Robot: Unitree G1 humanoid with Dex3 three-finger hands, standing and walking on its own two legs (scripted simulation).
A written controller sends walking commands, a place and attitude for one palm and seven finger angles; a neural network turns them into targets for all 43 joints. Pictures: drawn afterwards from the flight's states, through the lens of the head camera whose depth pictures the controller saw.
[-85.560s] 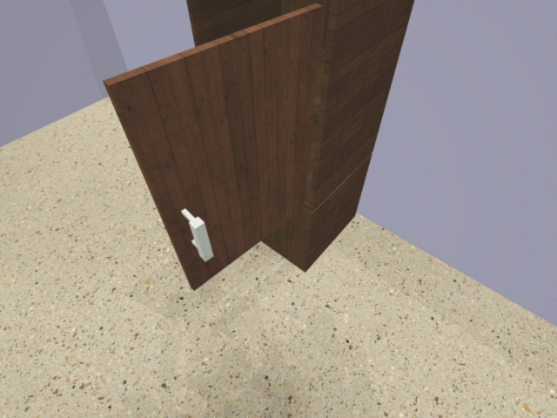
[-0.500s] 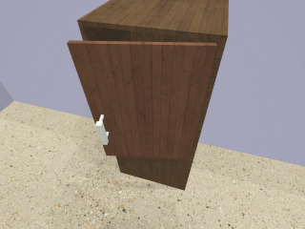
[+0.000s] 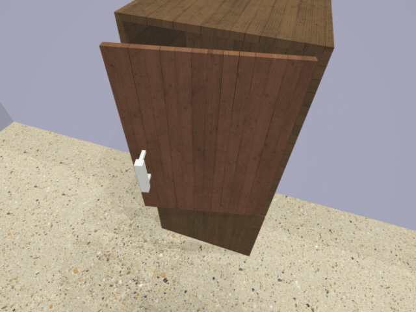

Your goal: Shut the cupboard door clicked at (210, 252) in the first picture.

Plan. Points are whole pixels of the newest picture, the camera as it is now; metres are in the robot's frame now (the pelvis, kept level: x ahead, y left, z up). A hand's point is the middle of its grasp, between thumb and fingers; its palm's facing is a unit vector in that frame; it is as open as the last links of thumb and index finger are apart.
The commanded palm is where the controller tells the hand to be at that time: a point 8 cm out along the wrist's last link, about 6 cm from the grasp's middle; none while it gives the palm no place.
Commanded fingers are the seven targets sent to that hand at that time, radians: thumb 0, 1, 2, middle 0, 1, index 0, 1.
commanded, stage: come to a stop and stand still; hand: left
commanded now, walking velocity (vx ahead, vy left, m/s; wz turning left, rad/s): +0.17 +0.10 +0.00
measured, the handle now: (144, 171) +0.49 +0.22 -0.10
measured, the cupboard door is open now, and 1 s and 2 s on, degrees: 13 13 13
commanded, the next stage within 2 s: none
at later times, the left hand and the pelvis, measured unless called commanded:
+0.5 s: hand out of the picture +0.08 +0.21 -0.17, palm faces +0.03 -0.97 -0.23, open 7.3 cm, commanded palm none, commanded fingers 0.00 0.90 0.90 -0.20 -0.30 -0.20 -0.30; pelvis +0.05 +0.02 +0.01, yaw -1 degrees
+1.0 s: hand out of the picture +0.02 +0.18 -0.16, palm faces +0.03 -0.97 -0.24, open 7.3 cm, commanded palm none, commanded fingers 0.00 0.90 0.90 -0.20 -0.30 -0.20 -0.30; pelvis -0.02 +0.00 +0.00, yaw +0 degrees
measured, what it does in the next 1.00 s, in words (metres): stands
